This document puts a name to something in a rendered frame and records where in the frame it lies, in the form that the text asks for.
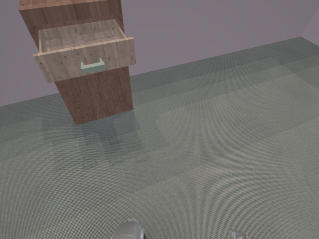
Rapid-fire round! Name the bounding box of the robot right hand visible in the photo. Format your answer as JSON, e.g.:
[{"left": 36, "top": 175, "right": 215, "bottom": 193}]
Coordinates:
[{"left": 228, "top": 229, "right": 248, "bottom": 239}]

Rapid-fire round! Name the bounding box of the robot left shin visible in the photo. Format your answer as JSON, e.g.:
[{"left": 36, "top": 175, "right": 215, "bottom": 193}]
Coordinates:
[{"left": 128, "top": 219, "right": 138, "bottom": 223}]

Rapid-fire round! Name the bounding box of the handle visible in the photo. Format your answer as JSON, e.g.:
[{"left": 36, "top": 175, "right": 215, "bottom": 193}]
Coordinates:
[{"left": 80, "top": 58, "right": 106, "bottom": 74}]

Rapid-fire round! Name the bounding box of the drawer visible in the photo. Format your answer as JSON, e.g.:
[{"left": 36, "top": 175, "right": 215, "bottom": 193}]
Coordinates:
[{"left": 33, "top": 19, "right": 136, "bottom": 83}]

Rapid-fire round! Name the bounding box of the cabinet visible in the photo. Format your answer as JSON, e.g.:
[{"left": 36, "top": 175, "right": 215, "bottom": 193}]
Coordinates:
[{"left": 19, "top": 0, "right": 133, "bottom": 125}]

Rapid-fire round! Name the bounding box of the left robot thigh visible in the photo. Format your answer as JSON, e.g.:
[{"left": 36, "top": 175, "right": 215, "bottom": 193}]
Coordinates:
[{"left": 110, "top": 222, "right": 144, "bottom": 239}]

